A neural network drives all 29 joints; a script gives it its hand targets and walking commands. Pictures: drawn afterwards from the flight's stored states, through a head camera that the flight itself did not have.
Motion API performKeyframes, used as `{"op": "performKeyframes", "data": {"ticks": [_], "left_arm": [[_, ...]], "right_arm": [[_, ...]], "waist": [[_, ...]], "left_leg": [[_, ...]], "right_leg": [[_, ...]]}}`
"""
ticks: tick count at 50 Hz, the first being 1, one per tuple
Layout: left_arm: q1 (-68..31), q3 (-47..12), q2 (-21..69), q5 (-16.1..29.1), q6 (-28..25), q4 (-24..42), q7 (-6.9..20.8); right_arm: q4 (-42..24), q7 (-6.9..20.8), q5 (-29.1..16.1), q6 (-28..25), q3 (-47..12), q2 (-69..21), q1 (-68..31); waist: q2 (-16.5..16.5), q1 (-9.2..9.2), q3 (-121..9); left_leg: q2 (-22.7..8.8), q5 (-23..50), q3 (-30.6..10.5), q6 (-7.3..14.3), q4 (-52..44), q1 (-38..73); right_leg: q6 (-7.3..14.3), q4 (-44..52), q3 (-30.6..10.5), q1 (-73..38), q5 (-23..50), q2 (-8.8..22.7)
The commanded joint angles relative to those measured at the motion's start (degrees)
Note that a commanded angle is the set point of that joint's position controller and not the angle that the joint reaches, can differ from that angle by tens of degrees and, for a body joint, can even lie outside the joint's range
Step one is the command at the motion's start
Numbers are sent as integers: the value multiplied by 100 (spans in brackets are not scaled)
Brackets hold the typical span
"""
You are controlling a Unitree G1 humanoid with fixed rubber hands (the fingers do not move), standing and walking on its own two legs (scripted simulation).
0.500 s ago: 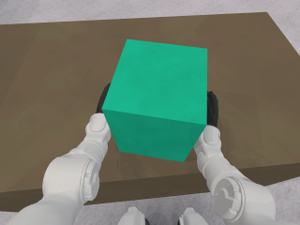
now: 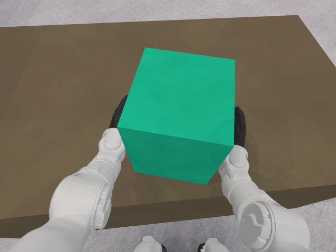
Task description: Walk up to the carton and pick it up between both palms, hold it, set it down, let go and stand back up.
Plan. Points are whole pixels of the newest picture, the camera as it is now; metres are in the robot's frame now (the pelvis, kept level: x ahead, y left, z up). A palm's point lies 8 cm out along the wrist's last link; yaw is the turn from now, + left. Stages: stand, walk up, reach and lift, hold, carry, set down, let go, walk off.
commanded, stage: reach and lift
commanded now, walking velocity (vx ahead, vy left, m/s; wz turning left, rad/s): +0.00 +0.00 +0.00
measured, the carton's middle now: (178, 122) +0.43 -0.01 +0.02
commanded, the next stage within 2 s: none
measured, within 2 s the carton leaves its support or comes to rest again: leaves its support in 0.34 s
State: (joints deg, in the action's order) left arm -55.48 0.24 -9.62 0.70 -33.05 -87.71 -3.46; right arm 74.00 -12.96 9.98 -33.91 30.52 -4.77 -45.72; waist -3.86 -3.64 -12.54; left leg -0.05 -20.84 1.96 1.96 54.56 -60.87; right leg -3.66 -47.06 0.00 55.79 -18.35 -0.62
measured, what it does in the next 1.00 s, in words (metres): stands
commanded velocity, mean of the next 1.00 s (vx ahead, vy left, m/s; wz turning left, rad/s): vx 0.00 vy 0.00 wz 0.00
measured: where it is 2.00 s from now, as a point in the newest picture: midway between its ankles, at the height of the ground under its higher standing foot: outside the picture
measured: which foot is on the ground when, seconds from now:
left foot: down 0.00-1.00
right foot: down 0.00-1.00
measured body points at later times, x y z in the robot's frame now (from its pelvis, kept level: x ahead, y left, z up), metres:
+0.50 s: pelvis +0.01 -0.01 +0.01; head +0.10 +0.01 +0.45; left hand +0.44 +0.12 +0.02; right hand +0.40 -0.17 +0.01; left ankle +0.03 +0.05 -0.68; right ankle +0.03 -0.17 -0.68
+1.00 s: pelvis +0.00 -0.02 +0.04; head +0.02 -0.02 +0.49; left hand +0.42 +0.10 +0.11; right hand +0.38 -0.19 +0.11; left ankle +0.03 +0.05 -0.68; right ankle +0.03 -0.17 -0.68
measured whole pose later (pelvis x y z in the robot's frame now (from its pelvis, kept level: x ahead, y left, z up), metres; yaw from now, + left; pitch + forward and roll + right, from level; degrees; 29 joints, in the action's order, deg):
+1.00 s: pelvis +0.00 -0.02 +0.04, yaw +1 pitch +19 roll -3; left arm -41.0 -11.7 -8.8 14.6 0.4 -55.9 -7.8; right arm 36.2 -15.3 -3.4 7.8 11.8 -2.4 -29.7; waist -4.2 -3.6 -18.8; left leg -0.1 -14.9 1.8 2.0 40.0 -44.1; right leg -2.5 -33.8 0.0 39.8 -12.8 -0.8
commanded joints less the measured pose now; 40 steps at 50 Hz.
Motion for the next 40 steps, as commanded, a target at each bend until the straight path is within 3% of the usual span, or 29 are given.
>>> {"op": "performKeyframes", "data": {"ticks": [1, 4, 10, 16, 18, 26, 32, 35, 39, 40], "left_arm": [[-3054, -1575, 4499, -65, -328, 1429, 526], [-3014, -1705, 4603, 28, -307, 1566, 494], [-3004, -2137, 4972, 256, -189, 1946, 450], [-3016, -2496, 5205, 593, 20, 2386, 428], [-3107, -2661, 5317, 735, 93, 2762, 396], [-3098, -3065, 5267, 1254, 714, 4393, 247], [-3227, -3376, 5050, 1555, 1334, 5858, 246], [-3227, -3332, 4883, 1517, 1660, 6438, 286], [-3180, -3131, 4797, 1386, 2099, 6468, 355], [-3226, -3090, 4831, 1322, 2172, 6498, 353]], "right_arm": [[-164, 952, 623, -220, -2988, -3556, -3022], [-216, 959, 455, -120, -3142, -3550, -2968], [-964, 950, 63, 139, -3650, -3712, -3076], [-2052, 936, -302, 601, -4230, -4004, -3223], [-2374, 932, -463, 810, -4441, -4121, -3259], [-4162, 770, -1127, 1869, -5436, -4401, -3151], [-5513, 605, -1486, 2690, -5800, -4455, -3143], [-5702, 537, -1532, 3073, -5855, -4360, -3000], [-5992, 528, -1566, 3472, -5883, -4155, -3011], [-5937, 549, -1546, 3512, -5785, -4065, -3015]], "waist": [[-935, -293, -5708], [-975, -319, -5624], [-1013, -324, -5797], [-815, -360, -5907], [-872, -419, -5910], [-749, -303, -6184], [-612, -296, -6380], [-557, -263, -6328], [-372, -115, -5974], [-457, -126, -5894]], "left_leg": [[-654, 4725, -1010, -929, -348, 5542], [-653, 4920, -1058, -938, -381, 5665], [-635, 5029, -1134, -970, -538, 5839], [-553, 4805, -1160, -894, -666, 5772], [-521, 4849, -1193, -870, -691, 5803], [-323, 4557, -1198, -675, -779, 5346], [-205, 4327, -1167, -561, -894, 5084], [-159, 4265, -1121, -528, -990, 5127], [-137, 3964, -1083, -478, -1270, 5140], [-143, 3911, -1083, -510, -1354, 5241]], "right_leg": [[510, 639, 647, -890, 1891, -626], [513, 682, 653, -949, 1942, -628], [475, 762, 586, -1086, 1994, -626], [409, 826, 468, -1420, 2107, -584], [392, 832, 424, -1531, 2145, -586], [276, 857, 217, -2387, 2749, -503], [201, 884, 108, -2835, 3143, -436], [181, 967, 71, -2948, 3309, -411], [178, 1122, 30, -3206, 3201, -373], [214, 1207, 49, -3158, 3071, -377]]}}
